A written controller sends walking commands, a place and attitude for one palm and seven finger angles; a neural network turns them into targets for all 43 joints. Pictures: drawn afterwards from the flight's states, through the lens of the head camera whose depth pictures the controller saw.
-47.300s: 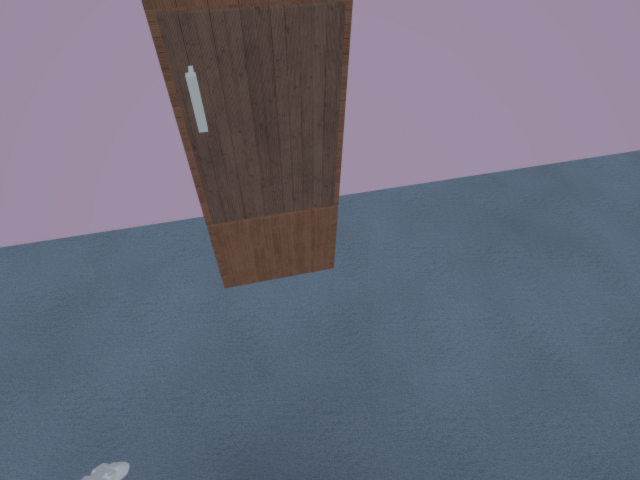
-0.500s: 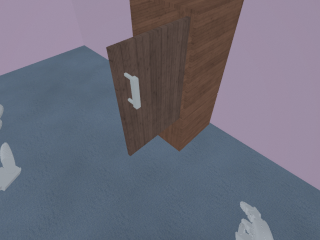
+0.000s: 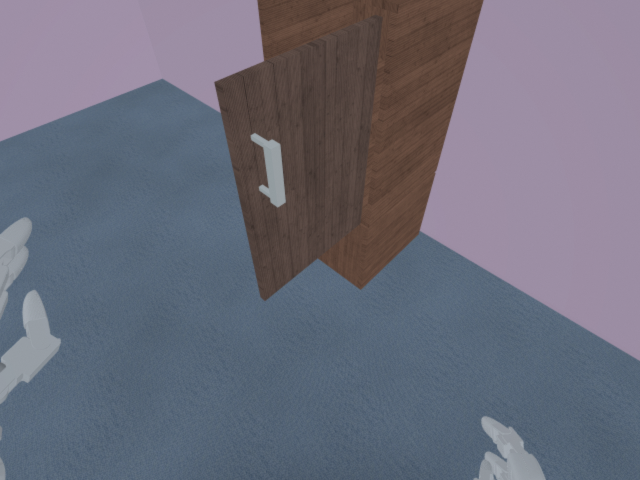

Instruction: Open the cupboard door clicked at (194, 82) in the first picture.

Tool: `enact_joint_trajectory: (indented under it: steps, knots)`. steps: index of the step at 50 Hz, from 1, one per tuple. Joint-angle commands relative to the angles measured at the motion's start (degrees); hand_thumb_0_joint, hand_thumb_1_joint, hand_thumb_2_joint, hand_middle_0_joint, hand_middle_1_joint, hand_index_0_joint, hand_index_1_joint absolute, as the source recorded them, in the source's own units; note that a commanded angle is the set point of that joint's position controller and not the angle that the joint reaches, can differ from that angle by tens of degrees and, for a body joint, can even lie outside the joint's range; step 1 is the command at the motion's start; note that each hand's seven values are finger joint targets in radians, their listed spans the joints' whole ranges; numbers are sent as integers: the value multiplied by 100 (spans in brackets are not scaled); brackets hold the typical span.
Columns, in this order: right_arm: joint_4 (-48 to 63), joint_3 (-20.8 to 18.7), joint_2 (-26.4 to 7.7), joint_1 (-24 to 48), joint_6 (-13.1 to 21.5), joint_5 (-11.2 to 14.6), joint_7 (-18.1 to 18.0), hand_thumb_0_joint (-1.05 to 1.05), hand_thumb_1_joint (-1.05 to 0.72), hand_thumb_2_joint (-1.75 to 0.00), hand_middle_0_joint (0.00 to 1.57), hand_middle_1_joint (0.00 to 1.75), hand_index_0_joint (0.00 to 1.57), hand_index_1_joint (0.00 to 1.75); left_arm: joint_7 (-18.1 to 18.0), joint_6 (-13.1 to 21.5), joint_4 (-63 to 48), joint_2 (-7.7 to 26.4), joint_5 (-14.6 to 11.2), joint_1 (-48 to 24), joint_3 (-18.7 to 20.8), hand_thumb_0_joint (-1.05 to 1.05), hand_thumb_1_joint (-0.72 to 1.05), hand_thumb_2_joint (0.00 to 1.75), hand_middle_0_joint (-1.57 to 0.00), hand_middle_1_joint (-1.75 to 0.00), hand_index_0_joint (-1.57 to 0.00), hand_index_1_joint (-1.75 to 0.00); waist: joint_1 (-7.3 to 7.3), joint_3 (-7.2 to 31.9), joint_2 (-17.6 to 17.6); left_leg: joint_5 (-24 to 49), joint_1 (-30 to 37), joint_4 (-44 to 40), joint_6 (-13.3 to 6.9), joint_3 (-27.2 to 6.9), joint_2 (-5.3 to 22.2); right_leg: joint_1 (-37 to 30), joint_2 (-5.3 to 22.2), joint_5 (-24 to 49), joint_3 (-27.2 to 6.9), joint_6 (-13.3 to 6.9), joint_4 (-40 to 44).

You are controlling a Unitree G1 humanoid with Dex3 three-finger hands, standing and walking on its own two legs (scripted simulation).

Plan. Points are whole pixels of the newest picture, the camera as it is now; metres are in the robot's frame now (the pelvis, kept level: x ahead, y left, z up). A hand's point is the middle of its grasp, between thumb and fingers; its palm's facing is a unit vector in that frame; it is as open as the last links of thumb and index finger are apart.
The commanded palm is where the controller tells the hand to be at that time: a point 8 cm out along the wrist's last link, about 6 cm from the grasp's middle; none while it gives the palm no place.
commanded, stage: let the arm hang, fingers relaxed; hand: left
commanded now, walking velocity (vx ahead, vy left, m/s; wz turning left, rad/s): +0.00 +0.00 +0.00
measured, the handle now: (267, 170) +0.62 +0.13 +0.03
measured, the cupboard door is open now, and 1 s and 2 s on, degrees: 89 89 89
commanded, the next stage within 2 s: look to check the result in 1.08 s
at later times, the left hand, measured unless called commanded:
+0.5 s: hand out of the picture +0.00 +0.19 -0.17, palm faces +0.04 -0.96 -0.28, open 7.2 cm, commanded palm none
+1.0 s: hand out of the picture +0.08 +0.21 -0.15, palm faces +0.04 -0.95 -0.30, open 7.4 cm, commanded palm none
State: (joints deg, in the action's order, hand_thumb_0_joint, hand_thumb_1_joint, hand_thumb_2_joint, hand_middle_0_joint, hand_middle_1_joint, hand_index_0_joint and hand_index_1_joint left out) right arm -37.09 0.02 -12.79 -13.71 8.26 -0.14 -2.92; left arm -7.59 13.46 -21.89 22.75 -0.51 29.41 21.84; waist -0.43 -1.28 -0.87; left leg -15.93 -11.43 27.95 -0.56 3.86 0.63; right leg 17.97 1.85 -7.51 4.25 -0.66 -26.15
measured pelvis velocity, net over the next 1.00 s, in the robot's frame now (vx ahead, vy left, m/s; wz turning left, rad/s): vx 0.01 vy -0.02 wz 0.04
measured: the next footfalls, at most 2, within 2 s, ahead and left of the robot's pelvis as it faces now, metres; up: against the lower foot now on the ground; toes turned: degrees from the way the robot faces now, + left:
none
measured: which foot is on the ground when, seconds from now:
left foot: down 0.00-1.00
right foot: down 0.00-1.00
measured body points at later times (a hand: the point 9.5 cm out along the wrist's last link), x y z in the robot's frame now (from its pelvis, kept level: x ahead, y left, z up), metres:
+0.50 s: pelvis -0.02 -0.03 +0.00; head +0.01 -0.03 +0.45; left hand +0.00 +0.24 -0.15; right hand -0.02 -0.30 -0.15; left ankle -0.01 +0.11 -0.74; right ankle +0.07 -0.11 -0.74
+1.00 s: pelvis +0.01 -0.02 +0.01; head +0.02 -0.03 +0.46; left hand +0.08 +0.26 -0.13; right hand +0.03 -0.28 -0.15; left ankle -0.01 +0.11 -0.74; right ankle +0.07 -0.11 -0.74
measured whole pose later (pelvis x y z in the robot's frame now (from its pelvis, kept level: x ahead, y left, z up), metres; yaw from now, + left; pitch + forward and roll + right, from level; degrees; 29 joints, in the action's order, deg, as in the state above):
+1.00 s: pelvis +0.01 -0.02 +0.01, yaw +2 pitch -2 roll +1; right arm -63.9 -0.7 -15.3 -13.0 -0.3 -1.5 -0.4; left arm -0.4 0.6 64.3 14.9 0.8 5.8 1.6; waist -0.7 -2.9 -1.4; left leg -13.0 -7.1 21.9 0.7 1.1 0.7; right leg 13.6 1.2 -6.8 6.0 -2.2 -22.0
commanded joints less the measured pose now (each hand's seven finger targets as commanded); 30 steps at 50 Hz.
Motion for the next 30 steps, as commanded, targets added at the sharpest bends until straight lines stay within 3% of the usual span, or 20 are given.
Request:
enact_joint_trajectory:
  steps: [1, 2, 4, 5, 7, 8, 10, 11, 13, 14, 15, 18, 24, 30]
  knots:
    - [-250, -513, -1430, 337, -198, 19, 332, 0, -90, -90, 20, 30, 20, 30, 794, -1231, 3105, -40, 207, -596, -1464, 0, 90, 90, -20, -30, -20, -30, -134, 237, -443, 1832, -799, -302, -110, -773, 757, -6, 312, -144, -402, -133, -548]
    - [-282, -469, -1385, 391, -273, -31, 317, 0, -90, -90, 20, 30, 20, 30, 777, -1265, 3250, -114, 222, -833, -1487, 0, 90, 90, -20, -30, -20, -30, -105, 354, -345, 1389, -1164, -431, -282, -1075, 882, -94, 216, -633, -318, -144, -846]
    - [-307, -382, -1415, 500, -413, -96, 309, 0, -90, -90, 20, 30, 20, 30, 767, -1272, 3829, 58, 271, -1082, -1513, 0, 90, 90, -20, -30, -20, -30, -11, 367, 306, 1111, -1307, -440, -415, -1202, 891, -401, 203, -524, -429, -173, -822]
    - [-379, -378, -1392, 459, -463, -108, 310, 0, -90, -90, 20, 30, 20, 30, 759, -1245, 4162, 182, 303, -1194, -1534, 0, 90, 90, -20, -30, -20, -30, 19, 530, 865, 907, -1114, -227, -358, -1058, 713, -493, 321, -297, -575, -251, -562]
    - [-543, -374, -1371, 257, -595, -93, 313, 0, -90, -90, 20, 30, 20, 30, 759, -1246, 4803, 448, 317, -1479, -1583, 0, 90, 90, -20, -30, -20, -30, -57, 774, 1581, 344, -640, 352, -229, -621, 203, -427, 882, 32, -1048, -513, 63]
    - [-655, -353, -1301, 156, -669, -94, 305, 0, -90, -90, 20, 30, 20, 30, 749, -1264, 5116, 542, 289, -1667, -1628, 0, 90, 90, -20, -30, -20, -30, -107, 783, 1617, 77, -433, 496, -178, -460, 40, -332, 1084, -115, -1194, -627, 323]
    - [-872, -315, -1277, 104, -759, -116, 297, 0, -90, -90, 20, 30, 20, 30, 707, -1308, 5634, 559, 250, -1975, -1724, 0, 90, 90, -20, -30, -20, -30, -157, 709, 1039, 42, -89, 459, -163, -439, 50, -61, 1030, -703, -1136, -636, 498]
    - [-1017, -280, -1192, 84, -779, -125, 299, 0, -90, -90, 20, 30, 20, 30, 702, -1320, 5889, 466, 224, -2055, -1782, 0, 90, 90, -20, -30, -20, -30, -170, 640, 477, 149, -46, 263, -168, -508, 124, -12, 940, -968, -1065, -578, 474]
    - [-1192, -222, -1161, 206, -809, -147, 295, 0, -90, -90, 20, 30, 20, 30, 697, -1345, 6354, 347, 184, -2061, -1858, 0, 90, 90, -20, -30, -20, -30, -70, 313, -445, -40, -454, -368, -203, -809, 360, -145, 620, -1426, -869, -379, 374]
    - [-1251, -216, -1158, 266, -811, -157, 286, 0, -90, -90, 20, 30, 20, 30, 698, -1346, 6585, 309, 178, -1992, -1856, 0, 90, 90, -20, -30, -20, -30, 10, 230, -663, -298, -764, -624, -219, -914, 443, -391, 512, -1419, -809, -310, 348]
    - [-1301, -223, -1198, 300, -832, -148, 282, 0, -90, -90, 20, 30, 20, 30, 688, -1337, 6791, 342, 182, -1888, -1855, 0, 90, 90, -20, -30, -20, -30, 81, 155, -600, -459, -889, -680, -214, -918, 441, -551, 492, -1434, -787, -281, 433]
    - [-1619, -251, -1040, -25, -871, -151, 257, 0, -90, -90, 20, 30, 20, 30, 680, -1299, 7284, 229, 170, -1809, -1796, 0, 90, 90, -20, -30, -20, -30, 44, 212, -581, -786, -798, -607, -171, -746, 310, -618, 620, -1777, -924, -375, 799]
    - [-2097, -284, -969, -571, -920, -138, 237, 0, -90, -90, 20, 30, 20, 30, 676, -1275, 7864, 280, 154, -1997, -1794, 0, 90, 90, -20, -30, -20, -30, -49, -40, 41, -662, -499, -542, -185, -663, 309, -310, 719, -2187, -909, -389, 1248]
    - [-2320, -303, -1032, -654, -899, -141, 222, 0, -90, -90, 20, 30, 20, 30, 662, -1276, 8166, 340, 144, -2080, -1767, 0, 90, 90, -20, -30, -20, -30, -9, -192, 277, -553, -526, -703, -216, -702, 357, -358, 654, -2135, -829, -361, 1282]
